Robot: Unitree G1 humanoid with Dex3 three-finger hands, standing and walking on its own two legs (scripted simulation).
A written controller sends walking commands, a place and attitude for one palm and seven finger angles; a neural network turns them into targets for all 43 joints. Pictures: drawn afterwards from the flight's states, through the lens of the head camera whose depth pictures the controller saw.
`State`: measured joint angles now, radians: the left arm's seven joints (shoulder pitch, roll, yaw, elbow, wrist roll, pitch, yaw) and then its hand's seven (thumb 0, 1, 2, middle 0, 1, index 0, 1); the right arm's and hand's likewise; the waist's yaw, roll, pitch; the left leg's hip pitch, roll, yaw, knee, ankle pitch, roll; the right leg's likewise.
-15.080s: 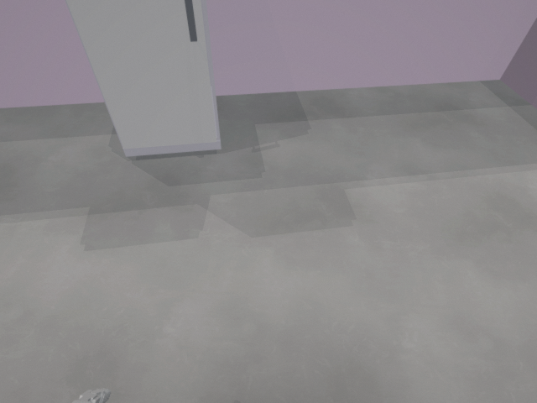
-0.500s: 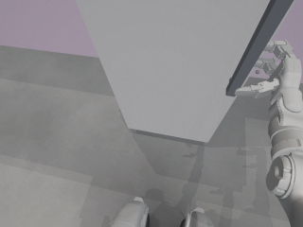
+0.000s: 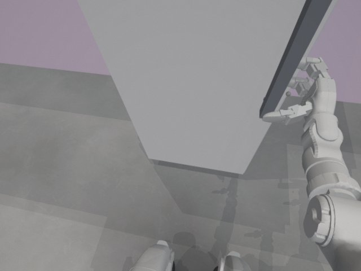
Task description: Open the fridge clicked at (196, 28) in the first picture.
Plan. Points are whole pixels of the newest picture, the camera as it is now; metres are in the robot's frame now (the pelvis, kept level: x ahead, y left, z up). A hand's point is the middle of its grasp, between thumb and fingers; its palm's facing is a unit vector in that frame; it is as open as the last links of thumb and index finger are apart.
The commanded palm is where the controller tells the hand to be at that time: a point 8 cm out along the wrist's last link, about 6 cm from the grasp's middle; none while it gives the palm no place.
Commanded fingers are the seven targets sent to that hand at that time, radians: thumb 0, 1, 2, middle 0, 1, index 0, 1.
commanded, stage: slide the fingers in behind the handle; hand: right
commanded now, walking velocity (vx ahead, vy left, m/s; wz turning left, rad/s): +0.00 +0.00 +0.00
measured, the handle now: (292, 47) +0.55 -0.12 +0.16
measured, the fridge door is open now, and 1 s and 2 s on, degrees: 0 0 0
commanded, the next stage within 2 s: grip the handle and tug to test in 1.12 s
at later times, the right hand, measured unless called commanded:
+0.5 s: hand (273, 91) +0.50 -0.11 +0.09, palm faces +0.01 +1.00 -0.01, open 14.0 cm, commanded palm +0.47 -0.16 +0.08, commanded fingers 0.00 0.50 -0.30 0.30 1.20 0.30 1.20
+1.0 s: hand (270, 91) +0.50 -0.10 +0.09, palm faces +0.02 +1.00 -0.01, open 14.0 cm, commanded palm +0.47 -0.15 +0.08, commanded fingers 0.00 0.50 -0.30 0.30 1.20 0.30 1.20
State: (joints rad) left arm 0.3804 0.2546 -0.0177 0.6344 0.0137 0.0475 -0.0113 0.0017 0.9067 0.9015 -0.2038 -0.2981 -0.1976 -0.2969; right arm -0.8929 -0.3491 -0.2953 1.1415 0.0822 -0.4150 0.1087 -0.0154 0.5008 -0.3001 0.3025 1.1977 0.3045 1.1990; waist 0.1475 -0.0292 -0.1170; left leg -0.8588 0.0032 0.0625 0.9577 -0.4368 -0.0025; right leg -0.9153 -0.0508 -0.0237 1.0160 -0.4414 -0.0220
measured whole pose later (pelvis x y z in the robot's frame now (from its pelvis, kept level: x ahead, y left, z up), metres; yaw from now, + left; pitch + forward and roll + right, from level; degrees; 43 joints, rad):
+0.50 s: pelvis +0.00 +0.01 +0.00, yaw +0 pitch +19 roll +2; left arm 0.39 0.25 -0.01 0.64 0.02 0.05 -0.02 0.00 0.91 0.90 -0.20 -0.30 -0.20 -0.30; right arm -0.88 -0.29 -0.27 1.13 0.06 -0.43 0.04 -0.02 0.50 -0.30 0.30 1.20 0.30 1.20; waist 0.15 -0.04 -0.12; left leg -0.86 0.00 0.06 0.97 -0.44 0.01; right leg -0.90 -0.05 -0.03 1.00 -0.44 -0.01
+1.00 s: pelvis +0.00 +0.02 +0.00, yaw +0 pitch +19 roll +1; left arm 0.39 0.26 0.00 0.64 0.02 0.04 -0.02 0.00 0.91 0.90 -0.20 -0.30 -0.20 -0.30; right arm -0.88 -0.30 -0.27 1.13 0.08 -0.43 0.04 -0.02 0.50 -0.30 0.30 1.20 0.29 1.20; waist 0.14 -0.04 -0.12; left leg -0.86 0.00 0.06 0.96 -0.44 0.02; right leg -0.90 -0.06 -0.02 0.99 -0.43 0.00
